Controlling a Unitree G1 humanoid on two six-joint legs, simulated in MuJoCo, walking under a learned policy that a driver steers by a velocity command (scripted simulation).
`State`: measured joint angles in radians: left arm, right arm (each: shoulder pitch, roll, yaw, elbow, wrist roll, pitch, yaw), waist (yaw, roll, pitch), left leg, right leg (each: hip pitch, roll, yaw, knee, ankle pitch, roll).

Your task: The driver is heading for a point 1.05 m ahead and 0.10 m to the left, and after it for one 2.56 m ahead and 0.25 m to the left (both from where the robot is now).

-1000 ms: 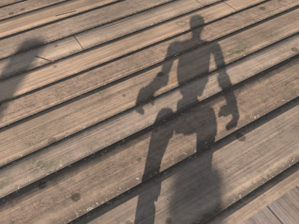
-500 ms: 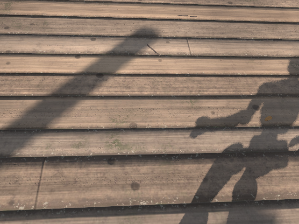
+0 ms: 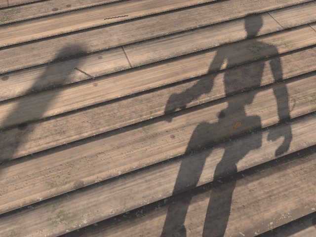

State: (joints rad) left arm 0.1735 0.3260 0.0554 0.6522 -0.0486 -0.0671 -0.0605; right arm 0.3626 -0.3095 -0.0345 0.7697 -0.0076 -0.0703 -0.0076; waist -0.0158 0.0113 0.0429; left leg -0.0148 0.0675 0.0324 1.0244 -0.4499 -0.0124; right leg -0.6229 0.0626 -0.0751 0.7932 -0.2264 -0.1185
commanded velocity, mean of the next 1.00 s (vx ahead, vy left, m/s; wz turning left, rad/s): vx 0.34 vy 0.00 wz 0.38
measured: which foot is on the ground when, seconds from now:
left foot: up 0.00-0.36, down 0.38-0.90, up 0.92-1.00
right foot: down 0.00-0.40, up 0.42-0.88, down 0.90-1.00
